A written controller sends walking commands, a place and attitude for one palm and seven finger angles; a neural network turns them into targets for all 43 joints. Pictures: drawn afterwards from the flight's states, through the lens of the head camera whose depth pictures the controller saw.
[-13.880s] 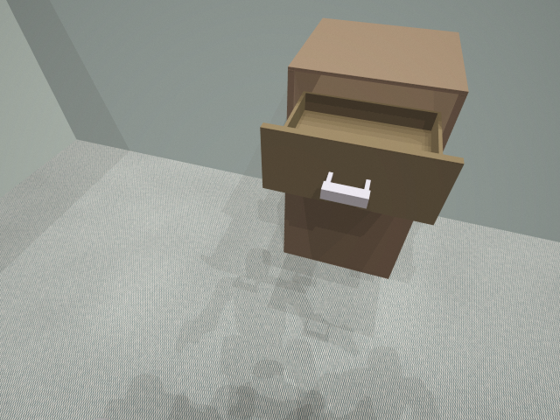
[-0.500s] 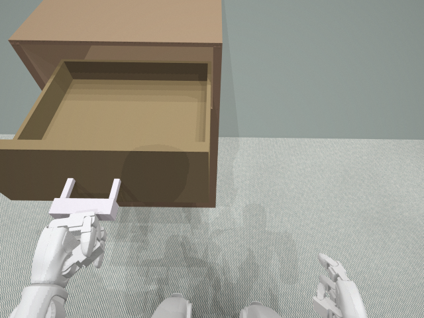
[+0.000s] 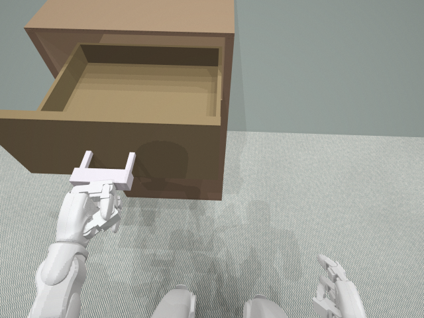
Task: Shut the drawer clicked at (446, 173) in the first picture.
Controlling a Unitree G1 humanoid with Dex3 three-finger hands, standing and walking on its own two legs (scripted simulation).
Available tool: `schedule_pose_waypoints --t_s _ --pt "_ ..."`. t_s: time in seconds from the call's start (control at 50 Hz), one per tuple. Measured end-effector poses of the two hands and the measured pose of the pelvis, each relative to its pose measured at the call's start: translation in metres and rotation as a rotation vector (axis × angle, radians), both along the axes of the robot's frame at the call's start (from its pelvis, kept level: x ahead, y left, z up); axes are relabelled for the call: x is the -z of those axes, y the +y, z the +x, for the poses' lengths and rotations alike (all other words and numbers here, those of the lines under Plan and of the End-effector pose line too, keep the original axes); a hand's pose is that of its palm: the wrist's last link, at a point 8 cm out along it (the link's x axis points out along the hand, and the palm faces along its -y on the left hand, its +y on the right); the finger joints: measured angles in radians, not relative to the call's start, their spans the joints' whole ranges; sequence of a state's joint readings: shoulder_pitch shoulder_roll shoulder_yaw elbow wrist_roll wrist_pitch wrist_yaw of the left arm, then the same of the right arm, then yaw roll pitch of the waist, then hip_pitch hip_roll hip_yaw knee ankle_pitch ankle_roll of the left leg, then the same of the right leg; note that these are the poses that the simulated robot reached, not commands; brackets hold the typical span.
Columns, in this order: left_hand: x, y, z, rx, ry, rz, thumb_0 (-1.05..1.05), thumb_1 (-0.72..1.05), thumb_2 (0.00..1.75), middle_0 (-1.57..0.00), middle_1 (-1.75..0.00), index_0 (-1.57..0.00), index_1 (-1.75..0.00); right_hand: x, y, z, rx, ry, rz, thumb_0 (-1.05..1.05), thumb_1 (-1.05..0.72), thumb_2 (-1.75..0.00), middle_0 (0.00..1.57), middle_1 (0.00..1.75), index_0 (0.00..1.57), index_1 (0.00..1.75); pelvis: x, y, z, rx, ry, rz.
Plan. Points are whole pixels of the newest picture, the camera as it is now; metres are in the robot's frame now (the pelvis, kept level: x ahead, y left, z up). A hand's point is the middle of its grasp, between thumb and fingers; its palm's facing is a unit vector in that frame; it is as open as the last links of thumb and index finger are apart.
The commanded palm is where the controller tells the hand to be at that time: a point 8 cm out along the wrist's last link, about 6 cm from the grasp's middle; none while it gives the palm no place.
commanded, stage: push the drawer shut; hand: left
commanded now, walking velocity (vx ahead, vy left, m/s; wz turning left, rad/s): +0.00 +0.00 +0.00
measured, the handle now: (106, 167) +0.37 +0.23 +0.06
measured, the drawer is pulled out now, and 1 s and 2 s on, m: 0.26 0.14 0.02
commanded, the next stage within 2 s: none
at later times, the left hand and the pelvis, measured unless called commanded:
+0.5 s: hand (124, 177) +0.35 +0.19 +0.05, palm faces +0.02 -1.00 -0.06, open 3.1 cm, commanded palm +0.35 +0.24 +0.06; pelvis +0.00 +0.01 +0.01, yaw -1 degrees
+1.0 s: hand (130, 153) +0.41 +0.19 +0.05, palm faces +0.03 -1.00 -0.05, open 3.1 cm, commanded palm +0.40 +0.24 +0.06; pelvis +0.00 +0.01 +0.01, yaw -1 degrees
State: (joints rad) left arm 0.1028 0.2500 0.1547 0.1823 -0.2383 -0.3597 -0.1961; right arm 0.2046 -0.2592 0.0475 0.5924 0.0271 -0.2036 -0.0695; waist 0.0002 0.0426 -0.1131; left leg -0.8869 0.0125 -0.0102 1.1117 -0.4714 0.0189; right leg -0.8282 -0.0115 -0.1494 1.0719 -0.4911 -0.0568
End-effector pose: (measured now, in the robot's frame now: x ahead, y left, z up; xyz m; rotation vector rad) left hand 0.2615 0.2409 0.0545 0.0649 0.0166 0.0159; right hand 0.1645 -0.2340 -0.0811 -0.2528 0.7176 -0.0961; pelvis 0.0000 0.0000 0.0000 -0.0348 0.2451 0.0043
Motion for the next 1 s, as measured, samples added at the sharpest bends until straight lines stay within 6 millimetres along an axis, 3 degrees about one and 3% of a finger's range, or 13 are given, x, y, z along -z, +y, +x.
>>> schedule_pose_waypoints --t_s 0.44,1.0 --pt "-0.002 0.002 0.062 -0.005 0.002 -0.007 0.0 0.83 0.96 -1.4 -1.6 -1.4 -1.6 0.001 -0.012 -0.042 0.066 0.128 -0.028 0.01 -0.9 -0.9 0.2 0.3 0.21 0.3 -0.007 0.005 -0.001 0.017 0.002 0.004" --pt "-0.002 0.005 0.122 -0.013 -0.002 -0.014 0.01 0.8 0.95 -1.4 -1.6 -1.4 -1.6 0.013 -0.015 -0.07 0.113 0.281 -0.029 0.01 -0.9 -0.9 0.2 0.3 0.21 0.3 -0.007 0.006 0.002 0.026 0.034 0.005"
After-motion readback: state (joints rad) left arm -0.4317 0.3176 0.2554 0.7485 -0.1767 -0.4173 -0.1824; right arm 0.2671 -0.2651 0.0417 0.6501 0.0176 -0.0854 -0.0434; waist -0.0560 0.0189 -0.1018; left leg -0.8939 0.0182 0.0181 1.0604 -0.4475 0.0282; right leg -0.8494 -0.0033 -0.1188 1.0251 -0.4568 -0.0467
